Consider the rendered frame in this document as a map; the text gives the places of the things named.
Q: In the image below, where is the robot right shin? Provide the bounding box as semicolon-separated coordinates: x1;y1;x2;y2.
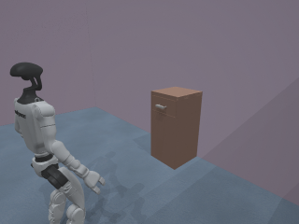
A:
66;207;86;224

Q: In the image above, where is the drawer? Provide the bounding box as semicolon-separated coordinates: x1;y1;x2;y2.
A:
152;95;177;117

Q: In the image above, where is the robot right forearm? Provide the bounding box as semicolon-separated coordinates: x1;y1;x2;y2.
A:
51;141;89;179

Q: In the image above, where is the robot left thigh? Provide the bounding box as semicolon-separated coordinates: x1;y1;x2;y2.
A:
31;163;66;204

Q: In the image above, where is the cabinet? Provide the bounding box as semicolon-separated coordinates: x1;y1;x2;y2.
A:
150;87;203;170

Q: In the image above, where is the robot right hand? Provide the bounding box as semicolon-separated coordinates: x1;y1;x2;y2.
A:
82;171;106;195

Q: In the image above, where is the left robot upper arm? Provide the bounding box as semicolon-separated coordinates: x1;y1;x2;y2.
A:
14;97;22;134

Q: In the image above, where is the right robot upper arm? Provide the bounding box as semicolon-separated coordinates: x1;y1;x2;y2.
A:
34;103;63;155

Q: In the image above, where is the handle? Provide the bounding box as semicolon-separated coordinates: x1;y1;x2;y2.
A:
155;105;167;109

